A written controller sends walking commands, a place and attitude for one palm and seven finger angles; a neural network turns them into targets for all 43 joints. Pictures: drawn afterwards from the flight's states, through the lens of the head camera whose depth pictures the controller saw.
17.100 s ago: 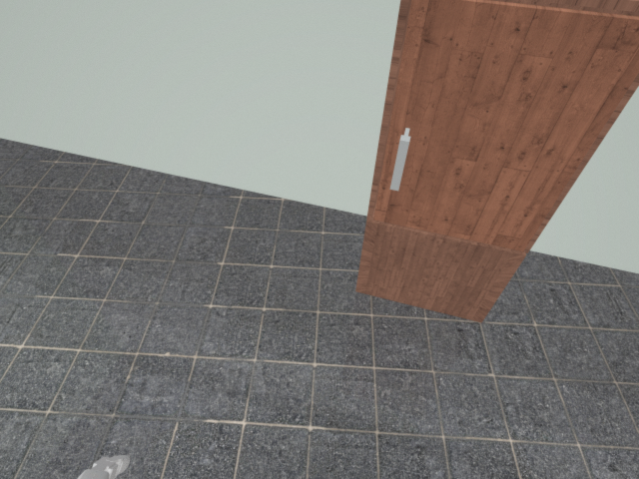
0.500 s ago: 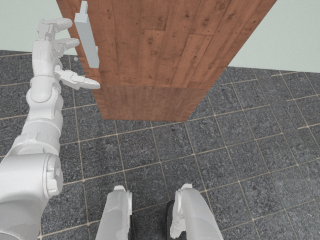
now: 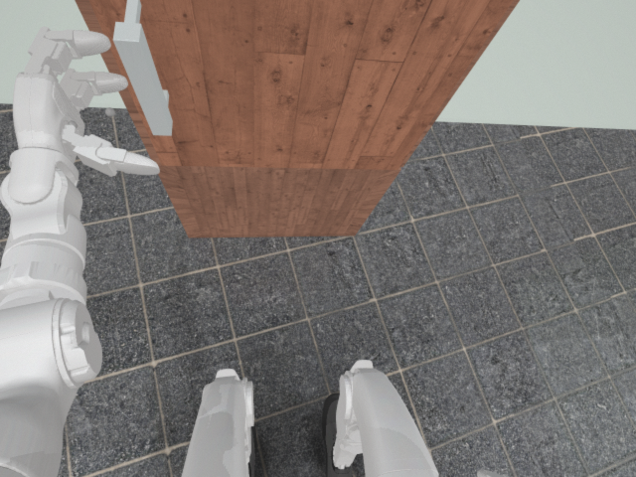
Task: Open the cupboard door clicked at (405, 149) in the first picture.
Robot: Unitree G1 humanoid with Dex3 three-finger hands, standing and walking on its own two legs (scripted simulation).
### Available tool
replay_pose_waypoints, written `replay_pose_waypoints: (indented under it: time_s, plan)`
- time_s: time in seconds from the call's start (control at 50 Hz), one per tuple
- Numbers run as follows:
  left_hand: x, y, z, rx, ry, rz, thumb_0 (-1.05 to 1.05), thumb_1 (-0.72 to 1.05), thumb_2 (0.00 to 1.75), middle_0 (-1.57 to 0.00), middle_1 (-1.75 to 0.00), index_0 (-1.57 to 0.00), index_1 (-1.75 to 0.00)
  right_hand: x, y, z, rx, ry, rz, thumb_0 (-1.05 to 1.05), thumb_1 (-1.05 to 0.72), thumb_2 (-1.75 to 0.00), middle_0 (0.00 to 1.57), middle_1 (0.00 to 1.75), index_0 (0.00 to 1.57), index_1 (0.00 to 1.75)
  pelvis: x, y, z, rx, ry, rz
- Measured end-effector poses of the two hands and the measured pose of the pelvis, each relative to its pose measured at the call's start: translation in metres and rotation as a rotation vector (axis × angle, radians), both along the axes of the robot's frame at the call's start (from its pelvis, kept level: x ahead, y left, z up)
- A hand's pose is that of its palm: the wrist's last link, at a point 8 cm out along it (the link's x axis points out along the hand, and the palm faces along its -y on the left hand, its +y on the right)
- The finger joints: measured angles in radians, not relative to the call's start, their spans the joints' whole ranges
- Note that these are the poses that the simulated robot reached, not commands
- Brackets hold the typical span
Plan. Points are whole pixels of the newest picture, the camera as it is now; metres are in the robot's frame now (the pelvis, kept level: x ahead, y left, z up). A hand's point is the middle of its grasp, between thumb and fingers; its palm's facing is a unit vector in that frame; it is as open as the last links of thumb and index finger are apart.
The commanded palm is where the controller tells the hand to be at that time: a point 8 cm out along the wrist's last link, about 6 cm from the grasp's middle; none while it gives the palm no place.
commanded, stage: move the hooked fingers beside the handle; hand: left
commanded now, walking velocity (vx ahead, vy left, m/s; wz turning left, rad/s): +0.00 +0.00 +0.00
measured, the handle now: (149, 73) +0.56 +0.18 +0.05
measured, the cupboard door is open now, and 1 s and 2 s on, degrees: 0 0 0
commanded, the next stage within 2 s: slide the fingers in behind the handle in 1.74 s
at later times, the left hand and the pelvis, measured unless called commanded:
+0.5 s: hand (106, 111) +0.52 +0.23 +0.03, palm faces +0.04 -1.00 -0.02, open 14.0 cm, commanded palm +0.50 +0.25 +0.04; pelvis +0.00 +0.00 +0.00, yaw -1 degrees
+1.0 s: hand (70, 118) +0.51 +0.26 +0.03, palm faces +0.04 -1.00 -0.03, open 14.0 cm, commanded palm +0.50 +0.28 +0.04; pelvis +0.00 +0.00 +0.00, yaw -2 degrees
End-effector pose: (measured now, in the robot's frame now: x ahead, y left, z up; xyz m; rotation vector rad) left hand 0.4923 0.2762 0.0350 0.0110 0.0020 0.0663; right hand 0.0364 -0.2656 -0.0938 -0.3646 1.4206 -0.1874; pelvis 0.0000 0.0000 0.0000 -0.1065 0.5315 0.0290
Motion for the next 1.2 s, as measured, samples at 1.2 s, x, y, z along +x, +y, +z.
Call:
replay_pose_waypoints:
  time_s: [1.2]
  plan:
    - [-0.001,0.026,-0.001,-0.007,0.006,-0.048,-0.01,-0.5,0.3,-0.3,-1.2,-0.29,-1.2,0.0,-0.006,0.0,-0.047,-0.054,-0.005,0.0,-0.91,-0.89,0.2,0.3,0.21,0.3,-0.006,0.002,-0.007,-0.008,0.006,-0.023]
